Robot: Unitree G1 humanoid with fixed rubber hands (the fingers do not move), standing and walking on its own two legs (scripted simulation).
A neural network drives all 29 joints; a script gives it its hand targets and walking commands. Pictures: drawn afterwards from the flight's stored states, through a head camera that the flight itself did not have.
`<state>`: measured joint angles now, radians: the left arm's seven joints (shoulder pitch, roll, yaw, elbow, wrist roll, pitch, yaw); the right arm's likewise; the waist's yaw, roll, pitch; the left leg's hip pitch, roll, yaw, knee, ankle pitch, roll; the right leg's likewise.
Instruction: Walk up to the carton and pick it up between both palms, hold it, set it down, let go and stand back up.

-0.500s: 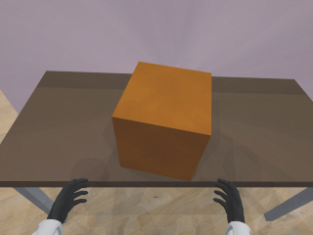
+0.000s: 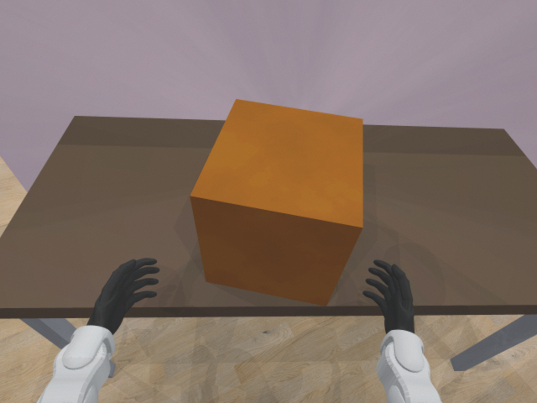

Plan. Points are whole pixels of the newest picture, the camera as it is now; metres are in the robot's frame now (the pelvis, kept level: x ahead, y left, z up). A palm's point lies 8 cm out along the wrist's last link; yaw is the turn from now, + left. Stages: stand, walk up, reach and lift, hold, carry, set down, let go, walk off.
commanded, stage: reach and lift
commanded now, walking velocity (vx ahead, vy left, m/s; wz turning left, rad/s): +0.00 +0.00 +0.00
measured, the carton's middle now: (281, 203) +0.45 +0.00 +0.00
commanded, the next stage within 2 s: none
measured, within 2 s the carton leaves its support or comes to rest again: neither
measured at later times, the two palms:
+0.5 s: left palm (127, 239) +0.32 +0.23 +0.06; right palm (410, 269) +0.30 -0.19 +0.05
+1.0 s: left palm (140, 183) +0.40 +0.22 +0.10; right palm (416, 220) +0.35 -0.20 +0.09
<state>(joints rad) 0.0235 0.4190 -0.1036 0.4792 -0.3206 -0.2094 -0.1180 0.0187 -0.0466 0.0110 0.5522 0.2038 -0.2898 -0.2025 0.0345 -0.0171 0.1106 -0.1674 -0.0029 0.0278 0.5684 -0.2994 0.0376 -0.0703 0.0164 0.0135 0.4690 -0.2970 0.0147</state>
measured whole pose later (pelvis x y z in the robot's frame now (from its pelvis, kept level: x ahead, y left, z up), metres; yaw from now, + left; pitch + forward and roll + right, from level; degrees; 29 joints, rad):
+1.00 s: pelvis +0.00 -0.01 +0.01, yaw +0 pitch +1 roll -1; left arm -0.60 0.46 0.02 0.69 -0.28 0.17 -0.12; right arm -0.49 -0.13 0.00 0.53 0.30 0.15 -0.26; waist -0.05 -0.04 0.03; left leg -0.25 0.01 0.03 0.44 -0.21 0.02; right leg -0.16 0.03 0.01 0.35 -0.21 0.00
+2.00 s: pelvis +0.00 -0.02 +0.00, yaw +2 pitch +12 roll -2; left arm -1.07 0.48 -0.14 1.40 -0.33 -0.07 -0.11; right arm -0.94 -0.14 -0.02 1.10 0.31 0.06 -0.21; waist -0.15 -0.04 -0.14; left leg -0.51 0.01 -0.02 0.48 -0.18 0.01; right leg -0.41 0.03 -0.03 0.40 -0.21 -0.01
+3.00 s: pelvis -0.01 -0.01 -0.02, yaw +0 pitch +21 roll -3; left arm -1.06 0.30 0.05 1.44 -0.10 -0.28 -0.05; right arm -0.94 -0.01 -0.29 1.26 0.06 -0.23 -0.21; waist -0.11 -0.03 -0.21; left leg -0.81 0.01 -0.02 0.69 -0.25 0.02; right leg -0.70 0.03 -0.03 0.61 -0.27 0.01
